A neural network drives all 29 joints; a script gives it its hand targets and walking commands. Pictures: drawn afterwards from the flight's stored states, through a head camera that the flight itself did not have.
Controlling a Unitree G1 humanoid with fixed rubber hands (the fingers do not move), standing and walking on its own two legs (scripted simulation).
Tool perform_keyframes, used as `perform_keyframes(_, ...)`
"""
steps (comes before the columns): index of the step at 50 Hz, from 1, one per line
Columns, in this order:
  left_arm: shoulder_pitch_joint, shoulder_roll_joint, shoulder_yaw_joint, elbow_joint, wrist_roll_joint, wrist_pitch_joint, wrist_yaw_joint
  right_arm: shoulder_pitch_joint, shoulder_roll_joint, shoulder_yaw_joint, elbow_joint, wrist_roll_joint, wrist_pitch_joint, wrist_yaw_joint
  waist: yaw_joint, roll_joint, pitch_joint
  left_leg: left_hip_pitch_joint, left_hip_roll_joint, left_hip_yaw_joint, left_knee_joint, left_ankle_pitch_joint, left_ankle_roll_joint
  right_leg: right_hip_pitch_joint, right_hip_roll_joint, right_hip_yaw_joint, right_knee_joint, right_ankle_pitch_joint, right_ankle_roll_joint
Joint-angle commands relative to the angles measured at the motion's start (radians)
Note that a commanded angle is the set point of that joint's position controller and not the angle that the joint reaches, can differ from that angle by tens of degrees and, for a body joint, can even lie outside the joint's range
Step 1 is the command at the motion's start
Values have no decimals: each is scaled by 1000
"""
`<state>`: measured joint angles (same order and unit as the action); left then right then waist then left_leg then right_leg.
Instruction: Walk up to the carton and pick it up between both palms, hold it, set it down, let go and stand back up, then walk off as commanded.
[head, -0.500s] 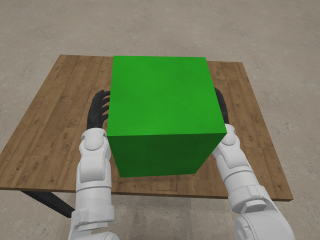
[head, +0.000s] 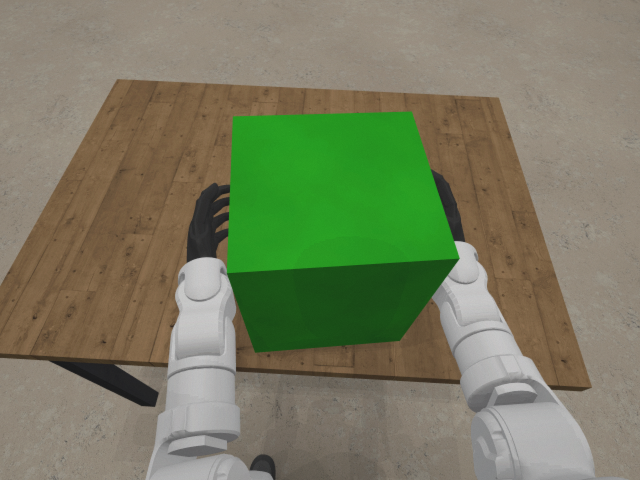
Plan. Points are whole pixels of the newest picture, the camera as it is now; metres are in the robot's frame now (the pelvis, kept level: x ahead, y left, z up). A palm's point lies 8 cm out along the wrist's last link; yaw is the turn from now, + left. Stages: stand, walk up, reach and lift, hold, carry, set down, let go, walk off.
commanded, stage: set down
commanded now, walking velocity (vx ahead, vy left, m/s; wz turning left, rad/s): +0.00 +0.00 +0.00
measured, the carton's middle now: (326, 242) +0.38 +0.04 +0.04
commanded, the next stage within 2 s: none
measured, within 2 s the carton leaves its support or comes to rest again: rests again in 0.72 s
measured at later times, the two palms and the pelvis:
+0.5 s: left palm (209, 271) +0.33 +0.19 +0.02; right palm (434, 242) +0.40 -0.11 +0.03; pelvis -0.02 +0.01 +0.00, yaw -1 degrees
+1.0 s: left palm (216, 276) +0.33 +0.18 +0.00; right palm (434, 251) +0.40 -0.11 +0.01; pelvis -0.01 +0.01 +0.00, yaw -2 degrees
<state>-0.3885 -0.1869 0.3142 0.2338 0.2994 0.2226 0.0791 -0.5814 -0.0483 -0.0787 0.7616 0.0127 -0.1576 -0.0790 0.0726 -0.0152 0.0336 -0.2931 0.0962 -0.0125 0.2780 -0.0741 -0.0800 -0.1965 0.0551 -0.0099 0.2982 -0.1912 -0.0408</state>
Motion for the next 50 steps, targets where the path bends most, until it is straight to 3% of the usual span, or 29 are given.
perform_keyframes(1, -515, -456, -421, -19, -25, -95, -83, -576, 505, 285, -182, -63, -83, 105, 15, -9, -658, 349, -71, 94, 70, 353, 60, 68, -37, -51, 7, 502, 83)
perform_keyframes(9, -619, -461, -380, 65, -27, -211, -68, -630, 560, 232, -113, -128, -142, 122, 26, -34, -768, 250, -77, 109, 62, 311, 71, 131, -46, -47, 54, 572, 97)
perform_keyframes(15, -655, -457, -332, 193, -8, -284, -62, -625, 565, 170, 3, -197, -157, 134, 27, -59, -726, 180, -77, 122, 30, 201, 79, 137, -49, -46, 53, 505, 103)
perform_keyframes(18, -678, -468, -329, 230, -5, -315, -53, -634, 560, 120, 57, -227, -175, 142, 18, -37, -742, 198, -70, 123, 36, 221, 71, 103, -39, -55, 46, 466, 89)
perform_keyframes(25, -690, -483, -318, 289, 8, -379, -20, -609, 561, 49, 141, -275, -200, 160, 31, -10, -751, 263, -60, 130, 54, 260, 55, 15, -20, -71, 14, 382, 63)
perform_keyframes(31, -693, -497, -318, 298, 19, -420, 4, -596, 558, 15, 165, -303, -222, 173, 48, 27, -800, 306, -53, 135, 77, 315, 41, -57, -6, -76, -1, 324, 40)
perform_keyframes(35, -689, -508, -329, 308, 19, -441, 13, -586, 546, 0, 180, -316, -232, 179, 41, 39, -811, 321, -49, 132, 90, 351, 30, -95, 5, -85, -6, 301, 26)
perform_keyframes(39, -647, -484, -284, 358, 33, -444, 2, -560, 546, -3, 205, -331, -226, 178, 57, 4, -758, 259, -54, 142, 71, 297, 45, -63, -5, -68, -8, 300, 34)
perform_keyframes(41, -652, -494, -290, 369, 28, -456, -5, -558, 558, -14, 218, -347, -231, 174, 33, -11, -755, 232, -57, 137, 65, 275, 48, -41, -9, -68, -2, 322, 41)
perform_keyframes(44, -640, -474, -261, 407, 33, -472, -12, -566, 554, -11, 217, -359, -239, 174, 53, -36, -735, 189, -62, 145, 52, 245, 59, -15, -16, -60, 7, 335, 52)
perform_keyframes(46, -640, -475, -244, 428, 37, -486, -21, -566, 574, -9, 223, -373, -245, 168, 44, -67, -724, 143, -67, 146, 46, 219, 67, 28, -21, -50, 20, 382, 64)
perform_keyframes(50, -610, -458, -199, 477, 54, -518, -32, -557, 598, -1, 245, -388, -256, 161, 56, -103, -699, 71, -73, 147, 31, 185, 80, 93, -33, -33, 43, 441, 82)
